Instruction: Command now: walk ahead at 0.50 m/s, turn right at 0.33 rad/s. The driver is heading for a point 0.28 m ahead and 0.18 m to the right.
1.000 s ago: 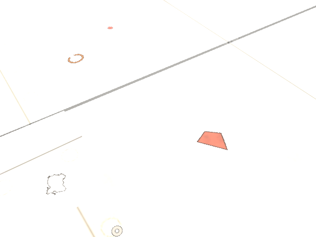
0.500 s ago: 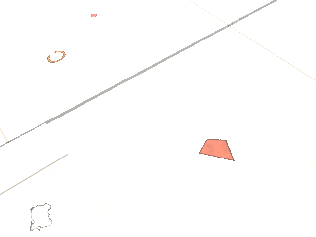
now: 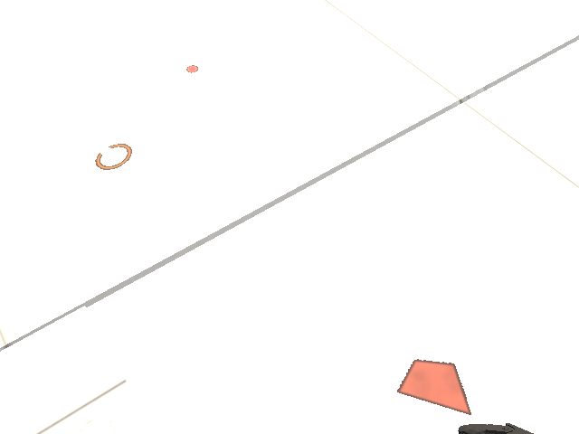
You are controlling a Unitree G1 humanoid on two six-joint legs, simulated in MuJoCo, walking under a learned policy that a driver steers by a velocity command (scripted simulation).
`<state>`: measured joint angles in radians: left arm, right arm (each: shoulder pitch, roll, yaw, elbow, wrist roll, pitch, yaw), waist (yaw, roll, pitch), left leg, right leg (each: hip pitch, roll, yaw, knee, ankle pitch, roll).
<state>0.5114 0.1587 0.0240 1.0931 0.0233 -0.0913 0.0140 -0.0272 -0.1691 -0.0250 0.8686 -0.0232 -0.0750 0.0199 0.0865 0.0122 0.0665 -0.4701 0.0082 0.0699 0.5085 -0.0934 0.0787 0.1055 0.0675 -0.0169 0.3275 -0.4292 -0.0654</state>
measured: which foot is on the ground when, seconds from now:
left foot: down 0.00-0.50, up 0.52-0.84, down 0.86-1.00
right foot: down 0.00-0.00, up 0.02-0.48, down 0.50-1.00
